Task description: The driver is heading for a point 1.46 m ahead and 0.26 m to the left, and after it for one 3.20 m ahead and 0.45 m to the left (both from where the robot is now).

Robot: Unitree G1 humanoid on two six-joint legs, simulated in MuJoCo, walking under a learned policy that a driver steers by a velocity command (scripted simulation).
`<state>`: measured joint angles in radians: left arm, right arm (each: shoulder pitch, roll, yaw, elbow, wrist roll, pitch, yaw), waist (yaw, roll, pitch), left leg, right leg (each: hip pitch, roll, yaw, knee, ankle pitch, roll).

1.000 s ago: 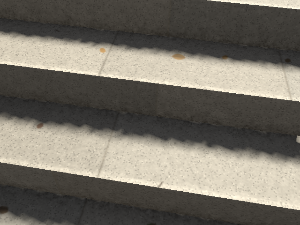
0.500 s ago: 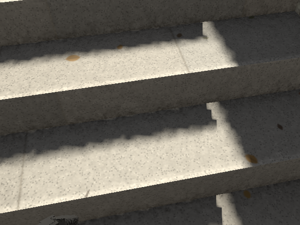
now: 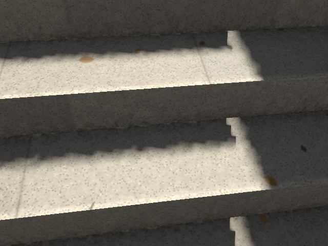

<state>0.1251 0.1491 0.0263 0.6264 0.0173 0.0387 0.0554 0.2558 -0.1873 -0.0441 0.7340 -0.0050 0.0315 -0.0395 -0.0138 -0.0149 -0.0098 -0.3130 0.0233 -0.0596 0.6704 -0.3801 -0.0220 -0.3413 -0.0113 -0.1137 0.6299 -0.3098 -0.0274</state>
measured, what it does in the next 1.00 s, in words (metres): climbs, turning left: left foot 0.18 m higher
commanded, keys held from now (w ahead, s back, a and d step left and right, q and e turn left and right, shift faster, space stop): q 0.08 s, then w+q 0.48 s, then w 0.20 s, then w+e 0.24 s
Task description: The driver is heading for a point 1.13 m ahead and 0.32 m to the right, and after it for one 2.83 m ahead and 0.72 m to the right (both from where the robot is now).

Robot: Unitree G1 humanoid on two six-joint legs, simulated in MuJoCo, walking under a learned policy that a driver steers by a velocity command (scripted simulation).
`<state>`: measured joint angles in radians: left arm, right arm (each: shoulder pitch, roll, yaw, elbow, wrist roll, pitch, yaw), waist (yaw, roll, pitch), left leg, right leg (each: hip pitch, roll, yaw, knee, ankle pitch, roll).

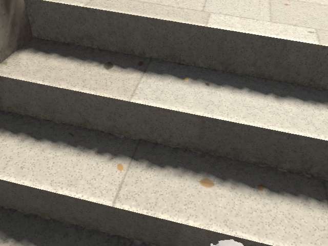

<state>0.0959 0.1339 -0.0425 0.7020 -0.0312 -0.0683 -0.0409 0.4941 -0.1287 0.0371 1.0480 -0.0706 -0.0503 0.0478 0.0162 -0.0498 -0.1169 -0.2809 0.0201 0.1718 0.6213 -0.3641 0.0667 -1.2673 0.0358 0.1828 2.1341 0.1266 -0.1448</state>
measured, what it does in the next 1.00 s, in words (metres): climbs, turning right: right foot 0.18 m higher, then left foot 0.18 m higher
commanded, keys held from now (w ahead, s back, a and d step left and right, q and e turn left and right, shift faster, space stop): w+e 0.82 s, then w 0.18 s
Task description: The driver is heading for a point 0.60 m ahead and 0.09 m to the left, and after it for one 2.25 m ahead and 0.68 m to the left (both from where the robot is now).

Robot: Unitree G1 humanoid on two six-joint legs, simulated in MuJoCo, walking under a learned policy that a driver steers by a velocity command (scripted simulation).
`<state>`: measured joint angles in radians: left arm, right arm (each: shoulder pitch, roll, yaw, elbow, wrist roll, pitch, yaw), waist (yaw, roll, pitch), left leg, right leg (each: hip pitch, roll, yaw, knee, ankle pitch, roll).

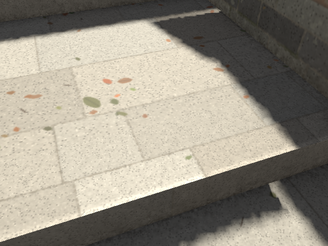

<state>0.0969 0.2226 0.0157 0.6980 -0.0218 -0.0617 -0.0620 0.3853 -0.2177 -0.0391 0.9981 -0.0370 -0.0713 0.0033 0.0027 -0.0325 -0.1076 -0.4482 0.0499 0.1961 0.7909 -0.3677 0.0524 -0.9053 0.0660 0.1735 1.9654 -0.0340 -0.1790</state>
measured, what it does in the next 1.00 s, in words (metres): climbs: right foot 0.18 m higher, then left foot 0.18 m higher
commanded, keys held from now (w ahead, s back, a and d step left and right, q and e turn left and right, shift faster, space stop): w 0.32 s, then w+q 0.46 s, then q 0.22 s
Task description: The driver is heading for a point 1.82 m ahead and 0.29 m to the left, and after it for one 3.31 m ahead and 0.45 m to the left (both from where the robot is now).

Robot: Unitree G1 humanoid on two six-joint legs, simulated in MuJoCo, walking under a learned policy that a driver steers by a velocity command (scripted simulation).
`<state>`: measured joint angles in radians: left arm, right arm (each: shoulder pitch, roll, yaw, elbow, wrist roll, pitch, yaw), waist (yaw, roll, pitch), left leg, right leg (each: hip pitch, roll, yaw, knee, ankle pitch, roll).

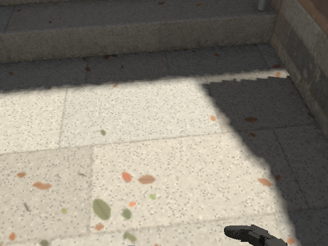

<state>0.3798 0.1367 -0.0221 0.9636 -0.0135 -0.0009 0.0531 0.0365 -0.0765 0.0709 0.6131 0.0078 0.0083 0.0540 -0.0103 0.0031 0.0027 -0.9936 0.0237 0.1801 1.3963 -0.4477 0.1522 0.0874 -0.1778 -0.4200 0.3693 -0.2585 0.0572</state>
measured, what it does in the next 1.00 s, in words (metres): climbs, turning left: right foot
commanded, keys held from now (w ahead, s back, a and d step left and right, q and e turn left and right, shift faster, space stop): q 0.44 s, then no key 0.56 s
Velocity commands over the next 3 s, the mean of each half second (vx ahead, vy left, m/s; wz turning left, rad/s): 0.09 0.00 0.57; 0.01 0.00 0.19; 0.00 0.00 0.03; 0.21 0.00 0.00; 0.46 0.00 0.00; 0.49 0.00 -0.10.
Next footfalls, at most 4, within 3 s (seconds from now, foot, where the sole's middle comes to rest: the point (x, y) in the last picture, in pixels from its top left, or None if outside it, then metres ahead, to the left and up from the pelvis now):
0.80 right None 0.38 -0.12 -0.61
2.18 right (188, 195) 0.64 -0.06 -0.61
2.72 left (103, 157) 0.83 0.29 -0.61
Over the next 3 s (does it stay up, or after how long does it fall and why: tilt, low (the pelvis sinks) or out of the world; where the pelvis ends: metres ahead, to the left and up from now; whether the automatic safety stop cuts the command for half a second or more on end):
stays up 0.84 0.20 0.18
